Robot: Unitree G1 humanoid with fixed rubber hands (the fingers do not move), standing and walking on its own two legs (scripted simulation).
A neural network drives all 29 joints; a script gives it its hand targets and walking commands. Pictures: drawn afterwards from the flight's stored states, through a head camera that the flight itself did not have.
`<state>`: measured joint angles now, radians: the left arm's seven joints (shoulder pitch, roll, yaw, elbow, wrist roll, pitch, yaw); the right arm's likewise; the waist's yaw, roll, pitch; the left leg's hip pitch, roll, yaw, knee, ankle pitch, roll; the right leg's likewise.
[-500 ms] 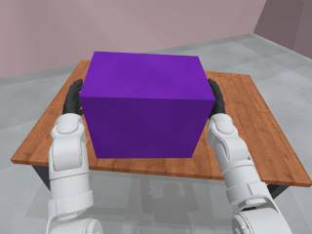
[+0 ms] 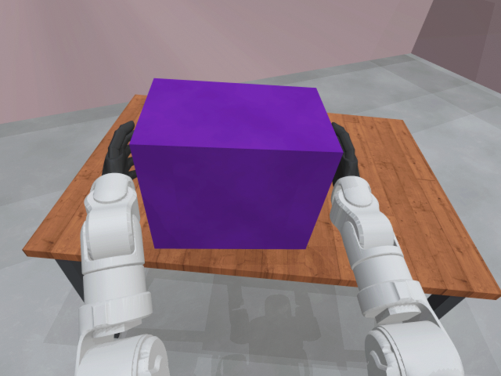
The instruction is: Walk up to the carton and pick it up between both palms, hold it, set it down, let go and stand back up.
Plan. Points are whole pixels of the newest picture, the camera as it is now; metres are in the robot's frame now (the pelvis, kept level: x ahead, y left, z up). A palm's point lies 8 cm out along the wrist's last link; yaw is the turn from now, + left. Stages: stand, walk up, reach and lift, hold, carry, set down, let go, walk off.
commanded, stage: hold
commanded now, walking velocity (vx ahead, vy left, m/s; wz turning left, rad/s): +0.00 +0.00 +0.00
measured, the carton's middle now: (234, 169) +0.39 +0.01 +0.16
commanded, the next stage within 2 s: set down in 1.90 s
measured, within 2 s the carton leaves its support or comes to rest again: neither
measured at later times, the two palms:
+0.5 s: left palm (119, 175) +0.36 +0.18 +0.17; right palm (342, 173) +0.36 -0.16 +0.17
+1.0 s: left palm (120, 176) +0.36 +0.18 +0.17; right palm (343, 175) +0.36 -0.16 +0.17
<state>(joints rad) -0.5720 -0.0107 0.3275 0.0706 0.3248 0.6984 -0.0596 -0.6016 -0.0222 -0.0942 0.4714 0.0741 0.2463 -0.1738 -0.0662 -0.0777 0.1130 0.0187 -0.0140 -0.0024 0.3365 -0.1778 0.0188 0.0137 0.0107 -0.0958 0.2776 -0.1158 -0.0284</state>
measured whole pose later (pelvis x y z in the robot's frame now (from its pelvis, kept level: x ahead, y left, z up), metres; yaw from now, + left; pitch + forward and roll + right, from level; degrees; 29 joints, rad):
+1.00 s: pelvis +0.01 +0.00 +0.00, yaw +0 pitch -10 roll -1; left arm -0.52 -0.01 0.30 -0.01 0.31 0.71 -0.05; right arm -0.56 -0.04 -0.06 0.41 0.13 0.24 -0.19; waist -0.08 -0.07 0.12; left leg 0.02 -0.01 0.00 0.35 -0.19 0.02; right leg 0.03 0.02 -0.10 0.27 -0.12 -0.03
